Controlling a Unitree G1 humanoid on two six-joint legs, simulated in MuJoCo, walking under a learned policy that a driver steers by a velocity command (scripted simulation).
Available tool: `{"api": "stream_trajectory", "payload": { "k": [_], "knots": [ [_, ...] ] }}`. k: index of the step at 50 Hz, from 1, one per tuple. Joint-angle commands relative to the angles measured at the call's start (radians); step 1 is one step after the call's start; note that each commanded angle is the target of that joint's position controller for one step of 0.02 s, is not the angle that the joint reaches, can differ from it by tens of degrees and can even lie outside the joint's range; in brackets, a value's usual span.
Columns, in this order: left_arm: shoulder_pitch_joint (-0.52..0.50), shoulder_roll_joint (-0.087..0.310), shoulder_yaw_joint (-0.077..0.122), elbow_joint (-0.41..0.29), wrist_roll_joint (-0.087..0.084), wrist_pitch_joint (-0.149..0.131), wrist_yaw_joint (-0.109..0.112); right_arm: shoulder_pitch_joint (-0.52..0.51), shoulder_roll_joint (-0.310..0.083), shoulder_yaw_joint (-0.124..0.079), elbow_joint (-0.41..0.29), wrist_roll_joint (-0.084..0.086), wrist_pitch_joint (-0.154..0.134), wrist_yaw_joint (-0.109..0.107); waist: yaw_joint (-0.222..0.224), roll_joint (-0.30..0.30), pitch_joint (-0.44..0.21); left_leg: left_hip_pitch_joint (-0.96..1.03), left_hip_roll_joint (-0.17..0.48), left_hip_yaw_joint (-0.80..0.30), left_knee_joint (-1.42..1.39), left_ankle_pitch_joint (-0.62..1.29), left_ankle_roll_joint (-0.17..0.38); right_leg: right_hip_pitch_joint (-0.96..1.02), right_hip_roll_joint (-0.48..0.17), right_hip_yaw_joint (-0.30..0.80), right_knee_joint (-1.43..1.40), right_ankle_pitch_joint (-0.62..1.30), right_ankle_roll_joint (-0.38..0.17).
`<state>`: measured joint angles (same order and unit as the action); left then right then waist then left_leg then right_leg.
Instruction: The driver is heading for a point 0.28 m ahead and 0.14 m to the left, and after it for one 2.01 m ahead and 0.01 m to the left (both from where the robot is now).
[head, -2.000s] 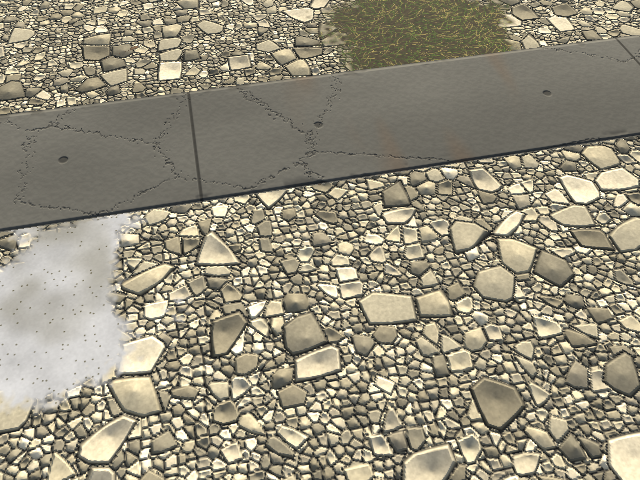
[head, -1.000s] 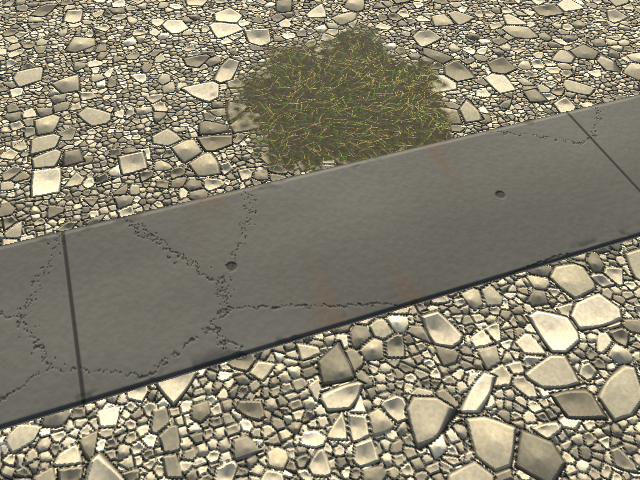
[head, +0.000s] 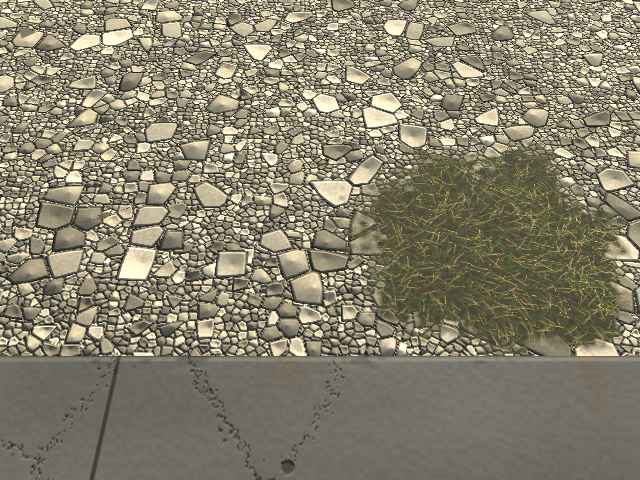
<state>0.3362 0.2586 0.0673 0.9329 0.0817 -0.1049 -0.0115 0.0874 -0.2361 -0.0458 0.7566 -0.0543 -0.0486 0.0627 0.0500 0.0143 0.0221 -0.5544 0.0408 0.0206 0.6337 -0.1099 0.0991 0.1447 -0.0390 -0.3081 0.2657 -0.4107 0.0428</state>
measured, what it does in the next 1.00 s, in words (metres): walks ahead, turning left: left foot, then right foot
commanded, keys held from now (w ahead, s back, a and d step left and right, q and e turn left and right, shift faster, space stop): w+q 0.08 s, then q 0.50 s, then e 0.42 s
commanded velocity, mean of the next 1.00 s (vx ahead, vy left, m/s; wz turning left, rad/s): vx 0.16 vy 0.00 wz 0.32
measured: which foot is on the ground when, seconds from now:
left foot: up 0.00-0.00, down 0.02-0.46, up 0.48-0.72, down 0.74-1.00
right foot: down 0.00-0.04, up 0.06-0.44, down 0.46-1.00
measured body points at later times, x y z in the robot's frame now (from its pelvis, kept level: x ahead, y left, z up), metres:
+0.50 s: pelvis +0.24 +0.02 +0.01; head +0.26 +0.03 +0.46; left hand +0.34 +0.33 -0.08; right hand +0.41 -0.23 -0.09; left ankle +0.13 +0.11 -0.71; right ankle +0.36 -0.06 -0.72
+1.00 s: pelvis +0.29 +0.03 +0.01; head +0.31 +0.04 +0.46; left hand +0.35 +0.33 -0.09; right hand +0.49 -0.21 -0.08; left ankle +0.21 +0.14 -0.72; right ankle +0.36 -0.06 -0.72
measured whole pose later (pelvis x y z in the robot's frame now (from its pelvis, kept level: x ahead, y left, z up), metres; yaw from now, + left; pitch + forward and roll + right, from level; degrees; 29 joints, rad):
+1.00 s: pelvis +0.29 +0.03 +0.01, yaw +17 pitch +0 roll -1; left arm 0.18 0.30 0.06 0.77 0.02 -0.10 -0.02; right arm 0.24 -0.29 -0.07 0.71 -0.02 -0.08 -0.02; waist -0.01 -0.01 0.04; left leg -0.17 0.09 0.11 0.53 -0.36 -0.02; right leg -0.30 0.00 -0.08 0.52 -0.21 -0.08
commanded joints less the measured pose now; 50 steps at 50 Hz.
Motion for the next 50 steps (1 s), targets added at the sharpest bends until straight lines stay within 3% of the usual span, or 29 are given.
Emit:
{"api": "stream_trajectory", "payload": {
  "k": [1,2,3,4,5,7,10,14,17,20,22,23,24,25,26,27,28,30,33,35,36,37,38,39,40,41,46,48,50],
  "knots": [
    [-0.014,0.188,0.025,-0.036,0.024,-0.029,-0.021,0.197,-0.178,-0.064,-0.004,-0.008,-0.053,-0.008,-0.147,-0.018,-0.102,0.334,-0.133,0.062,-0.064,0.024,0.075,-0.083,-0.199,-0.007,0.320,0.992,-0.186],
    [0.105,0.107,-0.009,-0.028,0.050,-0.028,-0.036,0.381,-0.221,-0.083,0.037,-0.001,-0.053,-0.038,-0.155,0.073,-0.300,0.808,-0.056,-0.125,0.054,0.161,0.198,-0.427,-0.149,0.015,0.612,0.765,-0.121],
    [0.127,0.012,-0.054,-0.053,0.065,-0.032,-0.078,0.573,-0.260,-0.074,0.095,-0.001,-0.044,-0.050,-0.200,0.180,-0.462,1.155,0.159,-0.625,-0.135,0.094,0.354,-0.723,0.031,0.126,0.834,-0.136,-0.052],
    [-0.107,0.048,-0.042,-0.095,0.001,-0.029,-0.091,0.634,-0.244,-0.078,0.148,-0.016,-0.059,-0.047,-0.300,0.037,-0.231,1.093,0.192,-0.736,-0.269,-0.004,0.268,-0.985,0.071,0.330,0.997,-0.139,-0.064],
    [-0.217,0.061,-0.042,-0.139,-0.029,-0.038,-0.075,0.517,-0.266,-0.092,0.136,0.004,-0.075,-0.045,-0.272,0.070,-0.058,0.904,0.199,-0.630,-0.282,0.086,0.232,-1.078,0.014,0.398,1.074,-0.089,-0.068],
    [-0.189,0.129,-0.025,-0.171,0.000,-0.040,-0.015,0.352,-0.149,-0.048,0.122,0.025,-0.093,-0.033,-0.136,0.051,-0.097,0.611,0.190,-0.483,-0.263,0.467,0.269,-0.881,-0.046,0.420,1.045,-0.056,-0.064],
    [-0.122,0.081,-0.041,-0.181,-0.009,-0.008,0.023,0.142,-0.111,-0.028,0.047,0.016,-0.095,-0.016,0.004,0.003,-0.078,0.274,0.141,-0.340,-0.362,0.647,0.249,-0.661,-0.068,0.388,0.890,0.009,-0.026],
    [-0.142,0.041,-0.056,-0.176,-0.042,0.022,0.004,0.187,-0.205,-0.056,0.023,-0.005,-0.109,0.009,-0.007,0.023,-0.058,0.124,0.019,-0.203,-0.343,0.709,0.160,-0.506,-0.017,0.279,0.562,0.296,0.021],
    [-0.210,0.078,-0.048,-0.171,-0.051,0.038,-0.005,0.254,-0.219,-0.075,0.014,-0.002,-0.096,0.026,-0.052,0.041,-0.049,0.233,0.062,-0.291,-0.321,0.635,0.149,-0.519,0.007,0.296,0.391,0.424,0.025],
    [-0.262,0.126,-0.031,-0.164,-0.056,0.013,0.021,0.258,-0.226,-0.089,0.001,0.003,-0.078,0.029,-0.070,0.044,-0.069,0.435,0.114,-0.381,-0.239,0.647,0.138,-0.583,-0.001,0.331,0.267,0.390,0.000],
    [-0.194,0.173,-0.013,-0.138,-0.079,-0.009,0.038,0.193,-0.215,-0.083,-0.023,0.009,-0.074,0.027,-0.018,0.016,-0.120,0.420,0.048,-0.383,-0.145,0.693,0.072,-0.402,0.018,0.297,0.155,0.513,-0.069],
    [-0.123,0.218,-0.001,-0.133,-0.092,-0.022,0.053,0.191,-0.161,-0.060,-0.046,0.020,-0.072,0.034,0.008,-0.061,-0.237,0.377,-0.049,-0.346,-0.038,0.577,0.010,-0.197,-0.057,0.347,0.117,0.807,-0.170],
    [-0.074,0.306,0.015,-0.159,-0.092,-0.030,0.064,0.302,-0.067,-0.027,-0.071,0.009,-0.072,0.027,-0.034,-0.234,-0.415,0.185,-0.182,-0.267,0.168,0.045,-0.091,0.115,-0.329,0.634,0.102,1.203,-0.458],
    [-0.071,0.252,0.009,-0.165,-0.047,-0.018,0.057,0.348,-0.085,-0.031,-0.062,-0.004,-0.064,0.009,-0.026,-0.237,-0.439,0.007,-0.217,-0.194,0.374,-0.624,-0.133,0.185,-0.496,0.817,0.046,1.054,-0.569],
    [-0.114,0.228,0.020,-0.172,-0.035,-0.020,0.064,0.270,-0.156,-0.051,-0.062,-0.015,-0.039,-0.008,-0.025,-0.105,-0.232,-0.037,-0.104,-0.166,0.502,-0.608,-0.136,-0.023,-0.440,0.719,-0.005,0.794,-0.454],
    [-0.194,0.193,0.017,-0.192,-0.062,-0.016,0.065,0.263,-0.183,-0.058,-0.051,-0.025,-0.020,-0.034,-0.061,-0.104,-0.145,-0.005,-0.046,-0.136,0.536,-0.541,-0.149,-0.182,-0.362,0.594,-0.052,0.612,-0.361],
    [-0.263,0.134,0.001,-0.226,-0.078,-0.011,0.066,0.303,-0.187,-0.059,-0.037,-0.033,-0.013,-0.051,-0.097,-0.118,-0.137,0.066,-0.021,-0.125,0.526,-0.500,-0.160,-0.286,-0.319,0.514,-0.086,0.545,-0.323],
    [-0.291,0.132,0.003,-0.247,-0.066,-0.005,0.077,0.251,-0.120,-0.028,-0.064,-0.042,-0.018,-0.032,-0.102,-0.116,-0.110,0.163,-0.021,-0.044,0.555,-0.420,-0.169,-0.414,-0.234,0.379,-0.121,0.592,-0.299],
    [-0.344,0.156,0.015,-0.251,-0.080,-0.006,0.055,0.235,-0.082,0.001,-0.064,0.005,-0.007,0.029,-0.113,-0.072,-0.114,0.279,0.016,0.000,0.180,-0.328,-0.207,-0.444,-0.111,0.242,-0.052,0.559,-0.206],
    [-0.418,0.123,-0.009,-0.239,-0.079,0.008,-0.006,0.314,-0.062,0.013,-0.018,0.061,-0.012,0.083,-0.153,-0.072,-0.096,0.445,-0.005,0.021,-0.154,-0.083,-0.233,-0.536,-0.093,0.267,0.080,0.486,-0.158],
    [-0.363,0.119,-0.012,-0.216,-0.060,0.022,-0.040,0.328,-0.110,0.000,-0.011,0.072,-0.022,0.083,-0.144,-0.066,-0.092,0.510,-0.031,0.027,-0.217,0.073,-0.212,-0.571,-0.117,0.329,0.114,0.476,-0.169],
    [-0.263,0.080,-0.023,-0.174,-0.053,0.021,-0.067,0.325,-0.165,-0.017,-0.045,0.071,-0.035,0.064,-0.141,-0.068,-0.143,0.586,0.020,-0.016,-0.182,0.219,-0.142,-0.589,-0.137,0.376,0.135,0.463,-0.138],
    [-0.099,0.049,-0.023,-0.152,-0.072,0.013,-0.079,0.227,-0.272,-0.031,-0.108,0.073,-0.051,0.040,-0.036,0.042,-0.180,0.511,0.174,-0.130,-0.181,0.448,0.037,-0.503,-0.077,0.298,0.187,0.298,-0.064],
    [-0.064,0.077,-0.013,-0.145,-0.077,-0.002,-0.055,0.100,-0.288,-0.038,-0.127,0.049,-0.055,0.043,0.025,0.066,-0.116,0.345,0.221,-0.178,-0.211,0.254,0.128,-0.443,-0.020,0.240,0.188,0.219,-0.022],
    [-0.207,0.165,0.012,-0.184,-0.073,0.004,-0.030,0.107,-0.281,-0.052,-0.110,0.032,-0.046,0.033,-0.027,0.036,-0.081,0.265,0.162,-0.141,-0.232,-0.113,0.080,-0.418,0.002,0.218,0.232,0.223,-0.024],
    [-0.283,0.193,0.022,-0.229,-0.066,0.009,-0.013,0.119,-0.290,-0.065,-0.111,0.034,-0.041,0.010,-0.053,0.044,-0.070,0.268,0.134,-0.131,-0.257,-0.237,0.061,-0.456,0.007,0.227,0.249,0.255,-0.056],
    [-0.224,0.118,0.002,-0.244,-0.061,-0.010,0.003,0.159,-0.216,-0.064,-0.113,0.041,-0.054,-0.079,-0.074,0.127,-0.006,0.421,0.320,-0.243,-0.343,-0.053,0.183,-0.585,0.010,0.244,0.351,0.161,-0.126],
    [-0.208,0.112,0.005,-0.245,-0.055,-0.011,-0.010,0.097,-0.214,-0.064,-0.118,0.038,-0.051,-0.103,-0.047,0.109,0.016,0.401,0.285,-0.155,-0.332,-0.093,0.115,-0.505,0.023,0.226,0.260,0.196,-0.159],
    [-0.244,0.146,0.020,-0.264,-0.061,-0.023,-0.016,0.117,-0.201,-0.062,-0.126,0.034,-0.036,-0.105,-0.080,0.051,-0.023,0.386,0.189,-0.027,-0.252,-0.203,0.017,-0.383,0.027,0.253,0.177,0.527,-0.215]
  ]
}}
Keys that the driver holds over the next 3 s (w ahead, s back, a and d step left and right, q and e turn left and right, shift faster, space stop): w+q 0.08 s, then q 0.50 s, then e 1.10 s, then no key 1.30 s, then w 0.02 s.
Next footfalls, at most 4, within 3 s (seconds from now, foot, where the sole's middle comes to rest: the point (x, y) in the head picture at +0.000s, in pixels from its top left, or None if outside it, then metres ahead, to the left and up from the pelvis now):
0.02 left None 0.17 0.11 -0.76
0.46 right None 0.40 -0.05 -0.76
0.74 left None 0.24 0.15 -0.76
1.36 left None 0.33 0.16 -0.76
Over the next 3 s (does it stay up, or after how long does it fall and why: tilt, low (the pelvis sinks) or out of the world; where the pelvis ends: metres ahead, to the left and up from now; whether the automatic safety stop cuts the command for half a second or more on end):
stays up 0.30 0.00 0.01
